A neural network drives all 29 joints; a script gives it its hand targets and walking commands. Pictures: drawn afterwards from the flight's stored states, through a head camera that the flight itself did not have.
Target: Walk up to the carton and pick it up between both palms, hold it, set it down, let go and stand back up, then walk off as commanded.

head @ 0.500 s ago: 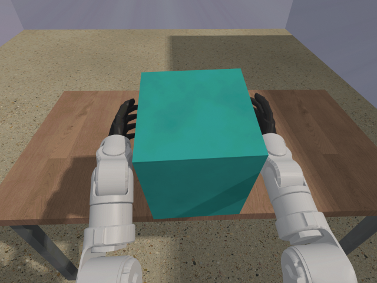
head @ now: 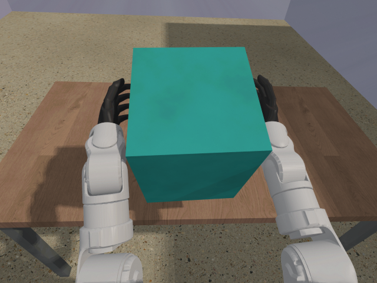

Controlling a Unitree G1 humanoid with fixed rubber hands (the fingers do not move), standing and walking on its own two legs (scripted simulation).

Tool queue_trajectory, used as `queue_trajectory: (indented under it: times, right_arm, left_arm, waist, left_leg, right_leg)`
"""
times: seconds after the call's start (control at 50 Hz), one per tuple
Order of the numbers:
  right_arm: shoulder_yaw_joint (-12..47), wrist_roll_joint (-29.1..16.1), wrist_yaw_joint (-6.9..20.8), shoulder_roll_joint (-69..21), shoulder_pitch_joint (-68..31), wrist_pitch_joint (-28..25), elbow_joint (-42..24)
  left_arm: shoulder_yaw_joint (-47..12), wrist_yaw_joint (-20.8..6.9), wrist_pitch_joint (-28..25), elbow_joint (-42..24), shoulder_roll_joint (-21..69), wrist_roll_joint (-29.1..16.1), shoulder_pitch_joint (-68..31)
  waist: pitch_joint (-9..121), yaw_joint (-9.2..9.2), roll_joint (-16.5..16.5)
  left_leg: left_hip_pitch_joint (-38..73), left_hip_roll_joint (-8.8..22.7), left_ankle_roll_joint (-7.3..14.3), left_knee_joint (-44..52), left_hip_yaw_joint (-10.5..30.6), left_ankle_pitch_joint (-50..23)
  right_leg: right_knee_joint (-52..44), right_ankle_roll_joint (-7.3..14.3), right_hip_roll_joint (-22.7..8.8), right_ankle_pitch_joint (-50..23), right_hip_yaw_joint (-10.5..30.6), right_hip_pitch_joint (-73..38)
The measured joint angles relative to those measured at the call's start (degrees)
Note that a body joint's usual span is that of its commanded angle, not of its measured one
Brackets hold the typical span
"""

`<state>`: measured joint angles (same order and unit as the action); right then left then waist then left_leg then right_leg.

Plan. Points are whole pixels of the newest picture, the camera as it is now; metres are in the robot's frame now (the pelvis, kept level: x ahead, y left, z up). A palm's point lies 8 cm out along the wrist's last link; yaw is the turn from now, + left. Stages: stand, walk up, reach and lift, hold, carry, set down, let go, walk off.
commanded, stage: hold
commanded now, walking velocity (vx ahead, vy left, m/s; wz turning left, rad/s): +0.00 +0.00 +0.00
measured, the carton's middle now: (190, 133) +0.36 +0.02 +0.15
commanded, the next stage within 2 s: none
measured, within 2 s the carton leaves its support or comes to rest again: neither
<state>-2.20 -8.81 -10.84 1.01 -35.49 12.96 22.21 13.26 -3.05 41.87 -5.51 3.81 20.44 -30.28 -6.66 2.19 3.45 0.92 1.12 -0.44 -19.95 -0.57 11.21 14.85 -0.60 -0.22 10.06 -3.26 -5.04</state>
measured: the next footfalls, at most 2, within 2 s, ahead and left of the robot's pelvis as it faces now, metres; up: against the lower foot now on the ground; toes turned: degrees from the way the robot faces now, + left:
none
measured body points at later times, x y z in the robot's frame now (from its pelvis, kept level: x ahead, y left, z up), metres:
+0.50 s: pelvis -0.03 -0.01 +0.00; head -0.05 +0.01 +0.45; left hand +0.34 +0.15 +0.16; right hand +0.36 -0.15 +0.15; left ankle +0.01 +0.11 -0.75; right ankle -0.01 -0.12 -0.75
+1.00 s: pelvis +0.00 +0.01 +0.00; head -0.03 +0.04 +0.45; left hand +0.35 +0.18 +0.19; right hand +0.38 -0.11 +0.19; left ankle +0.01 +0.12 -0.75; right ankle -0.01 -0.12 -0.75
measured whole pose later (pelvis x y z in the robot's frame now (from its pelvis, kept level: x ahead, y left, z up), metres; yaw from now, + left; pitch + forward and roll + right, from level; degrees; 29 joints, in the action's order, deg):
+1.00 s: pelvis +0.00 +0.01 +0.00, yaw +0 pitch -11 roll -1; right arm 0.2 -9.4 -11.5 1.4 -35.2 14.6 21.2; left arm 13.9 -3.9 43.6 -9.1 4.1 20.6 -27.8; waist -7.5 2.3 4.3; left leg 2.2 0.5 -0.4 -19.9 -0.6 11.3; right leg 14.3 -0.9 -0.8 9.8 -3.3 -6.7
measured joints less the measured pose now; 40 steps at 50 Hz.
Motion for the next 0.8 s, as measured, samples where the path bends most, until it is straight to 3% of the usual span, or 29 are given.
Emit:
queue_trajectory:
  times: [0.22,0.46,0.62,0.8]
  right_arm:
    - [0.4,0.0,0.1,0.0,0.8,2.8,0.2]
    - [-2.2,2.3,1.9,-0.4,0.8,0.5,7.5]
    - [-2.5,2.3,1.7,-0.4,0.0,-2.7,7.5]
    - [-0.2,1.5,0.2,0.2,0.0,-0.1,5.4]
  left_arm:
    - [0.0,-0.6,2.7,0.3,0.0,0.0,0.7]
    - [0.0,0.0,-2.3,10.2,0.3,0.2,0.7]
    - [0.0,1.0,-5.2,9.9,0.3,0.2,-0.1]
    - [0.6,-0.2,-2.3,6.9,0.3,0.2,0.4]
  waist:
    - [-0.9,0.01,0.2]
    - [0.6,0.01,-0.8]
    - [3.1,0.00,-1.8]
    - [0.7,-0.01,0.5]
  left_leg:
    - [1.9,-0.3,0.0,0.0,0.0,-1.0]
    - [-1.8,-0.1,0.0,0.0,0.0,-2.1]
    - [-3.7,0.5,0.0,0.0,0.0,-1.3]
    - [1.0,0.5,0.0,0.0,0.0,0.6]
  right_leg:
    - [-0.6,-0.1,-0.3,-1.2,0.0,-2.2]
    - [2.2,0.2,-0.2,-0.8,-0.1,2.8]
    - [2.5,0.8,0.4,0.3,-0.1,4.8]
    - [0.9,0.5,0.5,1.3,0.0,-0.5]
